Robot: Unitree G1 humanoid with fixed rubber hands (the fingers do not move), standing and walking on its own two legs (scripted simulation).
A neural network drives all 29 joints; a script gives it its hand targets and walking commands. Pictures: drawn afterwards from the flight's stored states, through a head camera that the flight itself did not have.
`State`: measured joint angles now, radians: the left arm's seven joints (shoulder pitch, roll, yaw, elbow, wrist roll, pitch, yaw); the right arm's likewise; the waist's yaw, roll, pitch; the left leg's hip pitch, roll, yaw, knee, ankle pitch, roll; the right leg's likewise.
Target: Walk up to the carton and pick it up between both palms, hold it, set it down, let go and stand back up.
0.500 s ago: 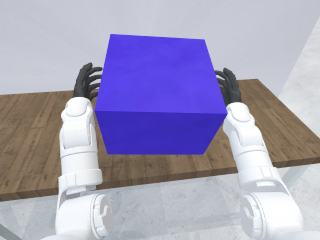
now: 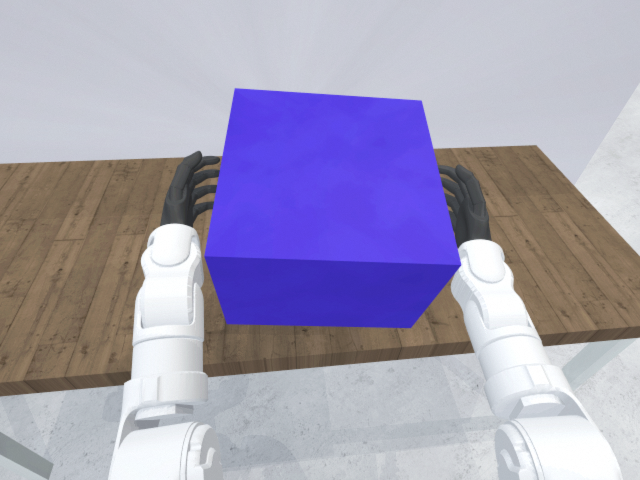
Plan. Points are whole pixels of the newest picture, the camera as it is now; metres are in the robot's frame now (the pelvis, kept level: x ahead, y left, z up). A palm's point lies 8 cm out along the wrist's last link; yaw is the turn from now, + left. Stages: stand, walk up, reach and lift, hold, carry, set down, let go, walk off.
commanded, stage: set down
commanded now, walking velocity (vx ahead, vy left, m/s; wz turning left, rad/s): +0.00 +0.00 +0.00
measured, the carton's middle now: (325, 211) +0.43 +0.00 +0.12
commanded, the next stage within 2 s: none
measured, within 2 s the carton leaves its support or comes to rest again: neither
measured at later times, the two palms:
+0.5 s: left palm (190, 215) +0.40 +0.17 +0.14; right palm (462, 228) +0.37 -0.18 +0.13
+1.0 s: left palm (188, 227) +0.42 +0.19 +0.10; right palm (437, 233) +0.40 -0.17 +0.09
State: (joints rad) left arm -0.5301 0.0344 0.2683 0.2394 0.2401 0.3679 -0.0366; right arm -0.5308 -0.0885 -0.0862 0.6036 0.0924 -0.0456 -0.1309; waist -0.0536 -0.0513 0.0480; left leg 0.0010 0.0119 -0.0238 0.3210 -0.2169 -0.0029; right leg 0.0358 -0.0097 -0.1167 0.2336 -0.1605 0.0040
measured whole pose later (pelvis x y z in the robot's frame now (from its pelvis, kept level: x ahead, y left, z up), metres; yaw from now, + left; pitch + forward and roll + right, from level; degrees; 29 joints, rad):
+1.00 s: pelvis +0.01 +0.01 +0.00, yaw -1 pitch +3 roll -1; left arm -0.71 0.07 0.34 0.79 0.22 0.03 -0.02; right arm -0.68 -0.02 -0.39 0.95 -0.17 -0.25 -0.07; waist 0.02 -0.02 -0.02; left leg -0.15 0.01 0.00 0.32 -0.21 0.00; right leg -0.12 -0.01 -0.10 0.22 -0.15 0.01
